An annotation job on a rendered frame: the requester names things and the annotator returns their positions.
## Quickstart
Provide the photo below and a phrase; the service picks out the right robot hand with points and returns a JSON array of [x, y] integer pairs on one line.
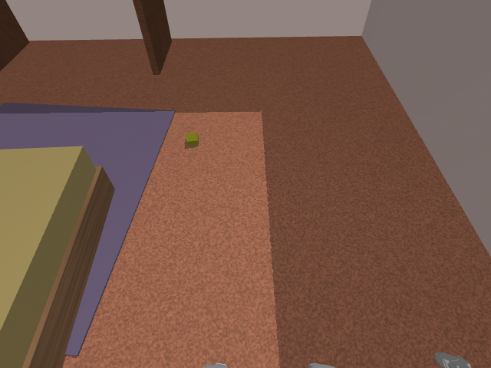
[[449, 361]]

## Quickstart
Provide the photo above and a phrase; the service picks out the bed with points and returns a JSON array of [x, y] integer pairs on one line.
[[53, 206]]

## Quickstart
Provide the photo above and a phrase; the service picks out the small box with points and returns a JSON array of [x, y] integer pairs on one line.
[[192, 139]]

